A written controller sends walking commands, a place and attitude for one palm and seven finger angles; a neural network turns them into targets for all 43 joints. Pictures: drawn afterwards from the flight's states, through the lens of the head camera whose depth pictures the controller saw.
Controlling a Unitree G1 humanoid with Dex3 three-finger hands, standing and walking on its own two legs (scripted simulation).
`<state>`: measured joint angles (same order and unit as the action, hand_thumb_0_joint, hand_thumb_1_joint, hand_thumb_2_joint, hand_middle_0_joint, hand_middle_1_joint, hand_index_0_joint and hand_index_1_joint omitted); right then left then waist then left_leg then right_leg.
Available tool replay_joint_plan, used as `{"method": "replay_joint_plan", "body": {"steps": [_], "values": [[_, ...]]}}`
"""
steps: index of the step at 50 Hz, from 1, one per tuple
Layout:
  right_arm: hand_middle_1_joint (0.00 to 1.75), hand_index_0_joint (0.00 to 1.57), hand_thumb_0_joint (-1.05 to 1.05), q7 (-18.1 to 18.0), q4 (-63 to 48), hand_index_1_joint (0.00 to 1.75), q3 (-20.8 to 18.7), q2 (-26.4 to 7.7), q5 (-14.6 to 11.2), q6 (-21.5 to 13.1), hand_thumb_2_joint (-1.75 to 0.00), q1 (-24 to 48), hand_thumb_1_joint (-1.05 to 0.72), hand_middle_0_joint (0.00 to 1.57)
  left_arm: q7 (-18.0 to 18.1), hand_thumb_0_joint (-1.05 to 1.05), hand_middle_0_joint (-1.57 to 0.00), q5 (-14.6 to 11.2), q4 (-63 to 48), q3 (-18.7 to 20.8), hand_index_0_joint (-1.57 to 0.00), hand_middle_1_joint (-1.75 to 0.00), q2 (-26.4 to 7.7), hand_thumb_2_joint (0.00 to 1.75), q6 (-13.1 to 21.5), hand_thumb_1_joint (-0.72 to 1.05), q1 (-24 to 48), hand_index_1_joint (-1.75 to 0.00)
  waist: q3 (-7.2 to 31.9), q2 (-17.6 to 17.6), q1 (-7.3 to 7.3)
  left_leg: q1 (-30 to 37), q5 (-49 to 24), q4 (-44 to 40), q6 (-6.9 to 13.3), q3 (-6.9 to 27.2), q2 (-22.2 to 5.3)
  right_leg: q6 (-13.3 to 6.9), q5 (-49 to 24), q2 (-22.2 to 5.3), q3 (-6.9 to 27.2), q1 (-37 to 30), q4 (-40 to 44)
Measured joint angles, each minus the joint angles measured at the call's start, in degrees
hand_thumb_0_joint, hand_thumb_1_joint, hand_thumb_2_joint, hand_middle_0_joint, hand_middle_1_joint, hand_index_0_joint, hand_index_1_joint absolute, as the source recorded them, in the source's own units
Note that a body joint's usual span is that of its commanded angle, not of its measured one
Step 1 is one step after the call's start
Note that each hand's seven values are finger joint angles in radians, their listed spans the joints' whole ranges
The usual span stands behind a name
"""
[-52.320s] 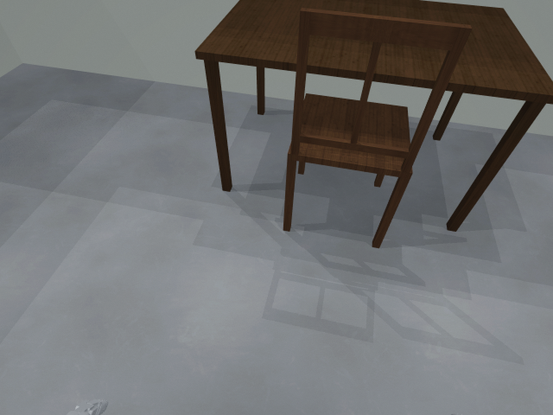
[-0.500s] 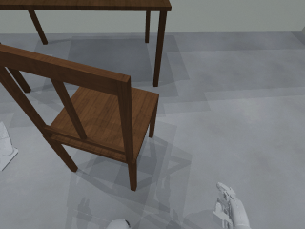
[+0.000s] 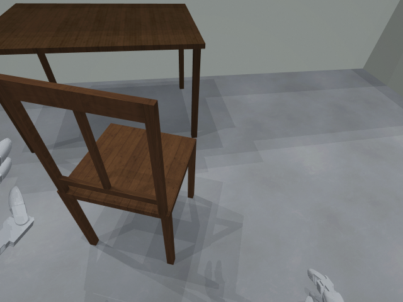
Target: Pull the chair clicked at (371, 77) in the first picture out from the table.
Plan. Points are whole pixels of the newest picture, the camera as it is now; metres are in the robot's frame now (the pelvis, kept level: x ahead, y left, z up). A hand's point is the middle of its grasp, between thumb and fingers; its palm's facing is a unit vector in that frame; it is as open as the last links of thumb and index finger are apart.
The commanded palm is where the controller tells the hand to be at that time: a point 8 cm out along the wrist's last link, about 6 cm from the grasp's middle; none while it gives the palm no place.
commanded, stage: stop stepping back and stand still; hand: left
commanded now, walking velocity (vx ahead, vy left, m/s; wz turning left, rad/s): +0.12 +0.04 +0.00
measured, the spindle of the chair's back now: (95, 154) +0.53 +0.35 -0.06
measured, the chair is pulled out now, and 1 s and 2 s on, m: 0.66 0.66 0.66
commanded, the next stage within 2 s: let the arm hang, fingers relaxed in 0.28 s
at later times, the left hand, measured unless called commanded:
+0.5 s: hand (68, 256) +0.20 +0.27 +0.00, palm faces +0.25 -0.88 -0.40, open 7.4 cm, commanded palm none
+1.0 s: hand out of the picture -0.02 +0.19 -0.17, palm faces +0.06 -0.97 -0.23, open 7.3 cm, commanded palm none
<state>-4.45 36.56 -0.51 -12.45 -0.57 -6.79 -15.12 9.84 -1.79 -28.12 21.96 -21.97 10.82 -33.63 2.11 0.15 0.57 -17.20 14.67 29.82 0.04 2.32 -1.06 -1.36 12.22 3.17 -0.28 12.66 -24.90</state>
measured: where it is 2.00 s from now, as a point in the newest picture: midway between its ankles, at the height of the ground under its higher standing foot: outside the picture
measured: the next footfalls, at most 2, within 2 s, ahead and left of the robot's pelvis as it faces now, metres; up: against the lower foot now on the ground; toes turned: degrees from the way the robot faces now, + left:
none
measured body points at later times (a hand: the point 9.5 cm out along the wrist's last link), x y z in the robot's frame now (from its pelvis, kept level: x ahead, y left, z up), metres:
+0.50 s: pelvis +0.00 +0.01 -0.01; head -0.01 +0.00 +0.44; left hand +0.19 +0.31 +0.02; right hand +0.13 -0.23 -0.13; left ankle +0.05 +0.12 -0.74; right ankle +0.02 -0.10 -0.74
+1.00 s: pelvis +0.02 +0.01 +0.00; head +0.03 +0.00 +0.45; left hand -0.02 +0.24 -0.15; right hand +0.00 -0.21 -0.16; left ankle +0.05 +0.12 -0.74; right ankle +0.02 -0.10 -0.74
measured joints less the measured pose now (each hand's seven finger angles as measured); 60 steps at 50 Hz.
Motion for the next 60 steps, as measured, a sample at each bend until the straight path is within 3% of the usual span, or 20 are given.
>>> {"method": "replay_joint_plan", "body": {"steps": [7, 19, 21, 24, 27, 30, 32, 33, 36, 45, 60], "values": [[0.3, 0.2, 0.02, 0.8, 0.4, 0.3, 0.9, 0.9, 0.7, 0.0, -0.9, 0.9, -0.9, 0.2, 0.2, 0.01, -0.21, 0.3, 1.5, 0.5, -0.21, -0.3, 0.6, 0.9, 0.4, 0.89, 3.5, -0.3, -0.5, -0.8, -0.26, -0.6, 1.2, 1.2, 0.5, 0.3, 0.1, -0.3, 1.1, 0.1, -0.1, 0.6, -1.4], [0.3, 0.2, 0.02, 1.2, 0.8, 0.3, 1.2, 1.4, 0.4, 0.0, -0.9, 0.1, -0.9, 0.2, -0.7, 0.01, -0.21, 0.4, 2.1, 1.0, -0.21, -0.3, -0.3, 0.9, 0.5, 0.89, 1.6, -0.3, -1.4, -1.2, 0.12, 0.3, -1.9, 0.8, 0.3, 0.0, 0.4, 0.2, 0.0, -0.2, 0.3, 0.1, -2.0], [0.3, 0.2, 0.01, 2.9, 3.6, 0.3, 0.1, 0.3, 0.9, -1.7, -0.9, 0.2, -0.9, 0.2, -2.8, 0.01, -0.21, 2.2, 9.9, -2.5, -0.21, -0.3, -0.1, 0.9, 0.4, 0.89, 5.7, -0.3, -0.4, -2.2, -0.55, -1.5, -2.9, 1.8, 0.1, 0.4, 0.8, 0.3, 0.7, -0.9, -0.9, 1.9, -3.6], [0.3, 0.2, 0.01, 4.1, 8.3, 0.3, -0.3, -1.4, 2.0, 2.2, -0.9, 1.7, -0.9, 0.2, -6.4, 0.0, -0.2, 3.3, 30.2, -9.4, -0.2, -0.3, 3.7, 0.9, -7.1, 0.9, 14.3, -0.3, 0.4, -3.5, -1.14, -3.5, -1.9, 4.0, 0.4, 0.7, 1.9, 0.8, 2.7, -2.1, -1.4, 4.1, -6.9], [0.3, 0.2, 0.01, 4.5, 10.8, 0.3, 0.2, -0.9, 2.7, 5.3, -0.9, 2.2, -0.9, 0.2, -7.9, 0.0, -0.2, 3.7, 50.5, -14.7, -0.19, -0.3, 8.0, 0.9, -12.9, 0.91, 18.8, -0.3, -0.6, -2.6, -0.3, -3.4, -1.2, 4.5, 0.7, 0.4, 2.7, 1.0, 4.1, -2.9, -1.1, 4.6, -8.8], [0.3, 0.2, 0.01, 4.6, 12.6, 0.3, 1.2, 0.8, 2.7, 6.3, -0.9, 1.3, -0.91, 0.2, -8.9, 0.01, -0.2, 3.5, 65.3, -19.4, -0.19, -0.3, 11.6, 0.9, -15.2, 0.91, 19.0, -0.3, -2.6, 0.0, 0.72, -1.8, -1.1, 3.5, 0.8, -0.2, 2.8, 1.0, 4.5, -3.1, -0.6, 3.7, -8.7], [0.3, 0.2, 0.01, 4.4, 14.2, 0.3, 1.7, 1.9, 2.6, 6.5, -0.9, 0.3, -0.91, 0.2, -9.2, 0.01, -0.2, 3.0, 72.4, -21.3, -0.19, -0.3, 14.0, 0.9, -15.2, 0.92, 18.2, -0.3, -3.8, 1.6, 0.93, -0.8, -1.3, 2.4, 0.7, -0.2, 2.5, 1.0, 4.0, -2.8, -0.5, 2.5, -7.3], [0.3, 0.2, 0.01, 4.1, 15.2, 0.3, 1.8, 2.6, 2.4, 6.5, -0.9, -0.6, -0.91, 0.2, -8.0, -0.02, -0.2, 2.0, 74.1, -19.6, -0.2, -0.3, 14.4, 0.9, -14.3, 0.96, 18.2, -0.3, -4.3, 2.2, 0.71, -0.6, -1.5, 1.9, 0.6, 0.2, 2.3, 0.9, 3.6, -2.6, -0.8, 2.0, -6.3], [0.3, 0.2, 0.01, 3.3, 18.2, 0.3, 1.5, 3.8, 2.4, 6.9, -0.9, -2.9, -0.92, 0.2, -7.8, -0.05, -0.21, 2.4, 78.4, -18.9, -0.21, -0.3, 12.4, 0.89, -13.1, 1.03, 18.4, -0.3, -5.3, 3.0, -0.5, 0.4, -2.2, 0.3, 0.3, 1.0, 2.0, 0.5, 2.4, -2.1, -1.6, 0.2, -3.3], [0.3, 0.2, 0.01, 2.7, 22.9, 0.3, 0.7, 3.7, 1.8, 7.3, -0.9, -5.6, -0.91, 0.2, -8.4, -0.02, -0.2, 2.5, 88.4, -20.6, -0.2, -0.3, 10.8, 0.9, -12.7, 0.96, 14.5, -0.3, -5.5, -0.1, -0.86, 3.3, -2.9, -2.9, 0.5, 0.6, 2.1, 0.6, 1.5, -2.4, -1.1, -2.5, -0.2], [0.3, 0.2, 0.01, 2.6, 25.5, 0.3, 0.9, 5.8, 1.6, 6.9, -0.9, -4.3, -0.91, 0.2, -7.9, 0.0, -0.2, 2.3, 91.5, -22.2, -0.2, -0.3, 15.8, 0.9, -11.6, 0.91, 13.6, -0.3, -3.9, -1.5, -0.87, 4.4, -2.8, -3.3, 0.2, -0.2, 1.9, 0.2, 2.3, -2.3, -0.4, -2.6, -1.4]]}}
